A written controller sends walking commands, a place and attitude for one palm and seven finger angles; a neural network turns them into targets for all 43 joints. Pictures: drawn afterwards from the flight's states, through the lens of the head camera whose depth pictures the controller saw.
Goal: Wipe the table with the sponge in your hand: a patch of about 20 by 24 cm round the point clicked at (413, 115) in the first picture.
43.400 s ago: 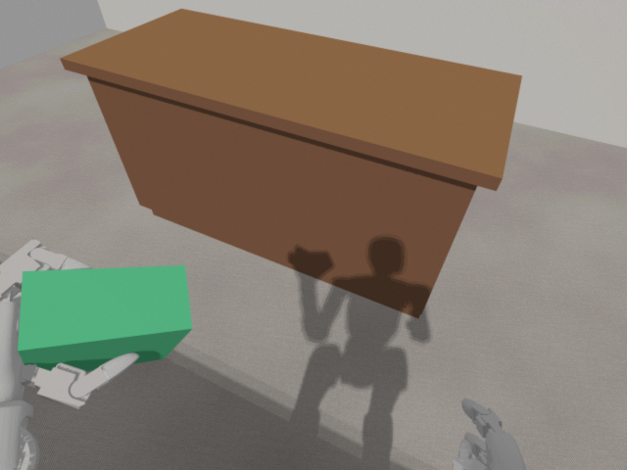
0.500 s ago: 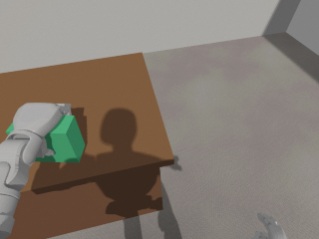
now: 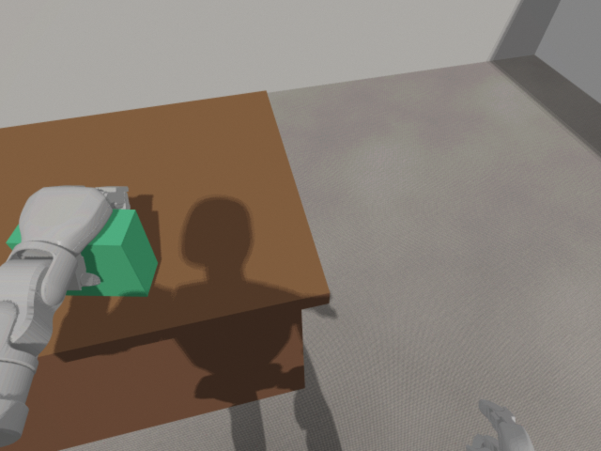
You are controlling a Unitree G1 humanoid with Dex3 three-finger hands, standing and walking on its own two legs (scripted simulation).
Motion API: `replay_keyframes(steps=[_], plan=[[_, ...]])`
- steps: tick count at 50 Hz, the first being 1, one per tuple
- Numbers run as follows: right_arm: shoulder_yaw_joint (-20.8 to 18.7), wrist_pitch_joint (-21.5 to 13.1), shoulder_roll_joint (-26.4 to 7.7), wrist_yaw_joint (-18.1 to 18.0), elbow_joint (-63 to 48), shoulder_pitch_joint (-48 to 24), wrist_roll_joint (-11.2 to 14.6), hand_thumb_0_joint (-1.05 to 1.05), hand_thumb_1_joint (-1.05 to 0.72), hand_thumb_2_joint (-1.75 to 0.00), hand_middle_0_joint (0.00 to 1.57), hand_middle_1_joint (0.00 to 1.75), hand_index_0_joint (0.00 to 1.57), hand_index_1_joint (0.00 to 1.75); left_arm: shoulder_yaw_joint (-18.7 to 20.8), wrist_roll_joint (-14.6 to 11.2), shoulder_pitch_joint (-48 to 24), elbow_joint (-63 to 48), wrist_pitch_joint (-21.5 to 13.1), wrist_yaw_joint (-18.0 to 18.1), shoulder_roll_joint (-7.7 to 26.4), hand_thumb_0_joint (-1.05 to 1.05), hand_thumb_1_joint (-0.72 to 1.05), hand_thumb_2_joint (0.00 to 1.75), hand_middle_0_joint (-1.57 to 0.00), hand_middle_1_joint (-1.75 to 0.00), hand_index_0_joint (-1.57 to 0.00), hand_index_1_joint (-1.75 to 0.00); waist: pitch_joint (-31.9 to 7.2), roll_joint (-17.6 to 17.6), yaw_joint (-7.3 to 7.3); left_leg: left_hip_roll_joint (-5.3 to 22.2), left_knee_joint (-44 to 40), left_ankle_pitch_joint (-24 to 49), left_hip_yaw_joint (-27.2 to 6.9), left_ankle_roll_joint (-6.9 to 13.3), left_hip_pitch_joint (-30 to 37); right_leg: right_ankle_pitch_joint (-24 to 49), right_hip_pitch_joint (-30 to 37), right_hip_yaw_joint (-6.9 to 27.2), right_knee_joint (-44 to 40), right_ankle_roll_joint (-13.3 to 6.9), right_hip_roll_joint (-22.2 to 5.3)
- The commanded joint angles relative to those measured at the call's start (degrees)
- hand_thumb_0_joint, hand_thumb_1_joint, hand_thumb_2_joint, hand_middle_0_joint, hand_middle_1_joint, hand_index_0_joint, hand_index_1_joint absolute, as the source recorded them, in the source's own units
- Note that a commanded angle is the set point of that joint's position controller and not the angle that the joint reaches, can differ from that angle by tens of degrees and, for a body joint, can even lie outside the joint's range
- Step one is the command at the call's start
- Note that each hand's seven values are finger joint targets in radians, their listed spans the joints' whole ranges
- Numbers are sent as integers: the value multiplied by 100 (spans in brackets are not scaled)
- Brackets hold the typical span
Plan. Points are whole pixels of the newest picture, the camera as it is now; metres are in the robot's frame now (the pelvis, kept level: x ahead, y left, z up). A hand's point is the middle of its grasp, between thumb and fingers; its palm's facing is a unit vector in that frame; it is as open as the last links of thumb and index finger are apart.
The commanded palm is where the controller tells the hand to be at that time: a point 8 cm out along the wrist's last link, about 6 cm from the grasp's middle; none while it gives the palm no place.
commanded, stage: lower the sponge onto the table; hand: left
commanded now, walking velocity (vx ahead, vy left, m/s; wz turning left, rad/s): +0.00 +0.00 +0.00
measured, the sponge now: (97, 262) +0.31 +0.34 +0.04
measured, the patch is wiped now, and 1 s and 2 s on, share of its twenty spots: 0.00 0.00 0.10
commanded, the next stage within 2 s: wipe forward along the first lane in 1.48 s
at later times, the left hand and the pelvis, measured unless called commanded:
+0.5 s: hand (96, 229) +0.33 +0.33 +0.10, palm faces +0.01 +0.04 -1.00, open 10.1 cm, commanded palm +0.30 +0.36 +0.16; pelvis +0.00 +0.00 +0.00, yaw -1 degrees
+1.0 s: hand (79, 246) +0.31 +0.35 +0.08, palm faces -0.05 +0.04 -1.00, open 10.1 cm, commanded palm +0.29 +0.36 +0.13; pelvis +0.00 -0.01 +0.00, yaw +0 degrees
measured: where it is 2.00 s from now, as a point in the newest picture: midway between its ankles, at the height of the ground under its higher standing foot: outside the picture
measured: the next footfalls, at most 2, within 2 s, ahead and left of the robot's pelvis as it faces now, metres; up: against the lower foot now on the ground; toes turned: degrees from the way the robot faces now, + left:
none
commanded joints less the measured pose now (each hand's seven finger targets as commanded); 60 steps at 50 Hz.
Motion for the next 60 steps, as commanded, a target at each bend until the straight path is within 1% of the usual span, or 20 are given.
replay_keyframes(steps=[1,5,8,10,13,15,19,20,25,28,31,33,36,39,40,42,50,55,58,60], plan=[[-185,-82,-675,144,-610,-619,23,0,-90,-90,20,30,20,30,1638,-194,-1790,-696,926,938,2437,0,10,130,-120,-160,-120,-160,-2327,883,259,-99,-302,2748,61,-164,493,1761,1101,-31,60,-388,215],[-70,120,-848,246,-625,-877,114,0,-90,-90,20,30,20,30,750,-394,-1152,251,2051,476,1680,0,10,130,-120,-160,-120,-160,-1792,150,90,-104,-588,1973,159,-128,101,1645,1270,-53,-137,-328,180],[4,204,-1038,141,-722,-929,224,0,-90,-90,20,30,20,30,-82,-355,-1739,393,2499,-227,1442,0,10,130,-120,-160,-120,-160,-1240,-426,-268,-102,-731,1209,125,12,48,1068,866,-123,-363,-260,187],[12,172,-1038,36,-875,-945,207,0,-90,-90,20,30,20,30,-342,-301,-2280,46,2372,-664,1361,0,10,130,-120,-160,-120,-160,-1226,-427,-418,-120,-701,1104,97,116,272,882,667,-138,-448,-253,203],[-7,-1,-953,-54,-849,-572,93,0,-90,-90,20,30,20,30,-77,-132,-2864,-320,1509,-937,1775,0,10,130,-120,-160,-120,-160,-1393,-299,-482,-159,-546,1077,38,227,614,633,395,-149,-437,-262,272],[-17,-122,-874,-118,-885,-453,11,0,-90,-90,20,30,20,30,160,-15,-3458,-914,794,-863,2036,0,10,130,-120,-160,-120,-160,-1629,80,-420,-148,-487,1163,-3,235,845,575,308,-85,-432,-312,310],[-132,-203,-734,-106,-733,-218,-36,0,-90,-90,20,30,20,30,1125,200,-2808,-998,26,-90,2508,0,10,130,-120,-160,-120,-160,-1845,735,-73,-126,-286,2185,-77,71,871,1011,285,-96,-167,-402,358],[-134,-179,-743,-79,-756,-277,-36,0,-90,-90,20,30,20,30,1423,208,-2729,-1120,-7,108,2750,0,10,130,-120,-160,-120,-160,-2027,1045,62,-124,-296,2453,-92,-5,805,1124,442,-46,-114,-432,348],[-187,-31,-714,217,-648,-494,-9,0,-90,-90,20,30,20,30,1641,-152,-1502,-588,920,896,2317,0,10,130,-120,-160,-120,-160,-2412,881,315,-62,-247,3106,72,-181,479,2019,1160,-2,78,-404,231],[-146,76,-833,313,-607,-663,66,0,-90,-90,20,30,20,30,1084,-269,-995,39,1746,750,1831,0,10,130,-120,-160,-120,-160,-2049,79,177,-60,-413,2375,179,-110,141,2002,1267,-24,-9,-327,194],[-85,175,-983,267,-686,-838,164,0,-90,-90,20,30,20,30,389,-284,-1111,72,2252,233,1522,0,10,130,-120,-160,-120,-160,-1716,-206,-86,-118,-524,1913,182,0,109,1807,1177,-32,-127,-278,186],[-101,166,-1033,154,-763,-855,183,0,-90,-90,20,30,20,30,145,-254,-1468,-188,2239,-140,1494,0,10,130,-120,-160,-120,-160,-1597,-350,-278,-146,-483,1724,136,112,280,1637,953,-75,-211,-260,223],[-111,9,-957,11,-814,-670,91,0,-90,-90,20,30,20,30,56,-224,-2101,-718,1643,-508,1568,0,10,130,-120,-160,-120,-160,-1508,-339,-455,-184,-360,1620,107,240,619,1430,608,-72,-292,-236,276],[-119,-118,-859,-79,-722,-394,-8,0,-90,-90,20,30,20,30,395,-45,-2355,-775,821,-416,1854,0,10,130,-120,-160,-120,-160,-1320,-181,-420,-204,-268,1519,62,249,666,1139,267,-88,-264,-277,329],[-112,-153,-843,-107,-731,-439,-32,0,-90,-90,20,30,20,30,571,35,-2658,-1012,568,-308,2072,0,10,130,-120,-160,-120,-160,-1409,165,-348,-197,-288,1509,76,216,678,1037,246,-19,-286,-315,330],[-165,-200,-768,-76,-616,-275,-32,0,-90,-90,20,30,20,30,739,174,-2402,-650,343,17,2036,0,10,130,-120,-160,-120,-160,-1429,398,-252,-187,-208,1710,61,144,644,1048,120,-72,-138,-352,334],[-194,-26,-807,121,-644,-478,32,0,-90,-90,20,30,20,30,1098,9,-1494,-64,910,560,2052,0,10,130,-120,-160,-120,-160,-2155,533,71,-146,-204,2321,150,-24,269,1897,898,24,68,-385,235],[-207,-11,-872,122,-707,-552,66,0,-90,-90,20,30,20,30,839,0,-1453,-183,1156,480,1870,0,10,130,-120,-160,-120,-160,-2152,155,-85,-128,-217,2260,146,65,305,1953,931,11,39,-327,249],[-204,-50,-883,72,-664,-453,69,0,-90,-90,20,30,20,30,658,25,-1675,-98,1061,435,1743,0,10,130,-120,-160,-120,-160,-1713,-116,-267,-131,-222,1839,125,130,251,1636,590,-49,-31,-283,279],[-194,-78,-867,41,-691,-498,65,0,-90,-90,20,30,20,30,662,46,-1830,-227,946,420,1775,0,10,130,-120,-160,-120,-160,-1672,31,-239,-151,-272,1725,97,130,256,1406,536,-17,-77,-309,290]])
